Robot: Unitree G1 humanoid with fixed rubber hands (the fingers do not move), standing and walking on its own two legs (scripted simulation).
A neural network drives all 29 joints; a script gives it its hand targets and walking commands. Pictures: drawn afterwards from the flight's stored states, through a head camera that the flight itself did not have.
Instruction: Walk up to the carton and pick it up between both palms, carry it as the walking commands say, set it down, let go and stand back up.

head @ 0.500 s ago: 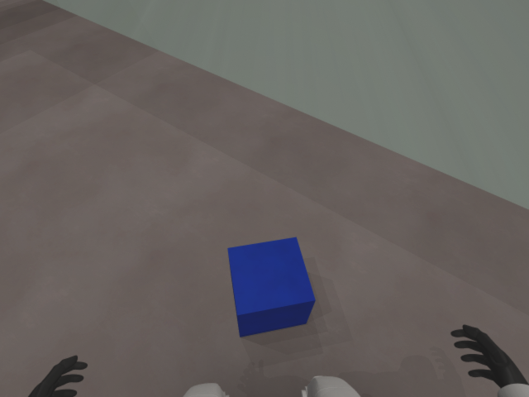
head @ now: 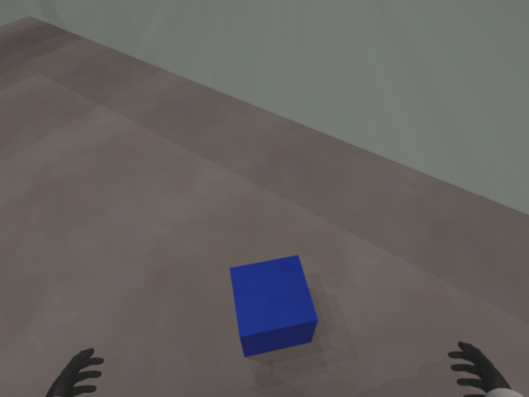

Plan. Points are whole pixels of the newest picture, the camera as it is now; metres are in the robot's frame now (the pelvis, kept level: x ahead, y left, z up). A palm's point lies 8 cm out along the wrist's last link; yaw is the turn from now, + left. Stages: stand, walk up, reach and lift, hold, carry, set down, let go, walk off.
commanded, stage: walk up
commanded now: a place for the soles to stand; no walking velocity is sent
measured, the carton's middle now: (271, 306) +0.49 +0.00 -0.66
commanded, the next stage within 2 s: none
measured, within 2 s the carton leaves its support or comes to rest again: neither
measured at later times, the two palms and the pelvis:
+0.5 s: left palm out of the picture +0.13 +0.25 -0.09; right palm out of the picture +0.12 -0.43 -0.09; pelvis +0.03 -0.08 -0.02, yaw +6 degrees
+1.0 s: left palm out of the picture +0.12 +0.26 -0.08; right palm (499, 312) +0.25 -0.39 -0.09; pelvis +0.06 -0.09 -0.01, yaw +13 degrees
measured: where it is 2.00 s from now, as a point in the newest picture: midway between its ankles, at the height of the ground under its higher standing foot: outside the picture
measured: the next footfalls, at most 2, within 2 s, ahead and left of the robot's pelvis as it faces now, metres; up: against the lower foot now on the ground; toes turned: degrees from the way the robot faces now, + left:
right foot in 0.34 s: +0.12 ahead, -0.20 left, +0.00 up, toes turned +8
left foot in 0.56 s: +0.09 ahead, +0.05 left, +0.00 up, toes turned +7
